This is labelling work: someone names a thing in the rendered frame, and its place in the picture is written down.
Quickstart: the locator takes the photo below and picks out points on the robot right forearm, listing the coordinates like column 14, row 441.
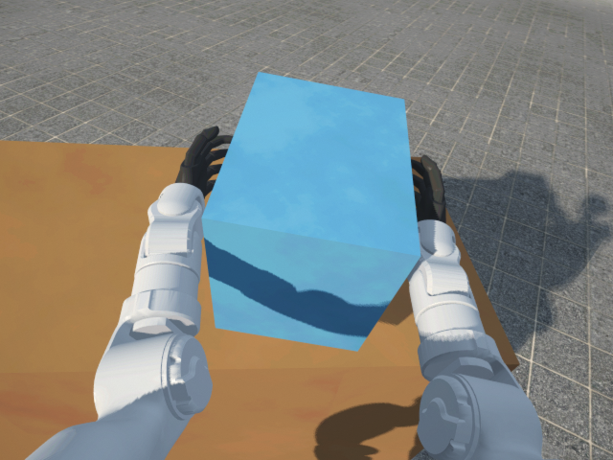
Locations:
column 452, row 336

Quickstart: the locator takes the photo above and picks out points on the pedestal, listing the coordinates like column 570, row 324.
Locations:
column 72, row 218

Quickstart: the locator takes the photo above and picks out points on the robot right hand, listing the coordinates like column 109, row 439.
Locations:
column 430, row 202

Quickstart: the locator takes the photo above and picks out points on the robot right upper arm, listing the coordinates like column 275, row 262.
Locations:
column 467, row 418

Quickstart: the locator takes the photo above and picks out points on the robot left forearm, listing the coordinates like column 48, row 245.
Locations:
column 167, row 274

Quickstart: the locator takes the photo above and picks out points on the carton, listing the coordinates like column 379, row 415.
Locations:
column 311, row 227

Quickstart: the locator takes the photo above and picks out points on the robot left upper arm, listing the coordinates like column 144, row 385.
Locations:
column 146, row 392

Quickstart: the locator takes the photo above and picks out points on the robot left hand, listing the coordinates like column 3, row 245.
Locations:
column 195, row 169

